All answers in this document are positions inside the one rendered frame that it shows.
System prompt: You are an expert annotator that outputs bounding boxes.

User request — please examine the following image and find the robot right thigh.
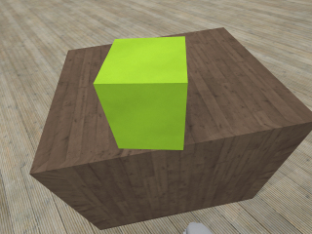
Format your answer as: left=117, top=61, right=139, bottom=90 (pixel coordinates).
left=182, top=222, right=213, bottom=234

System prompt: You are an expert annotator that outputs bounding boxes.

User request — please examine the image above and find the carton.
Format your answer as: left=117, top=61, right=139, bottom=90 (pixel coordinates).
left=94, top=36, right=188, bottom=150

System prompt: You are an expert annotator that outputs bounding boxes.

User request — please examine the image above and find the pedestal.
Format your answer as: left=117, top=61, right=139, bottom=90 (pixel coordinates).
left=29, top=27, right=312, bottom=230

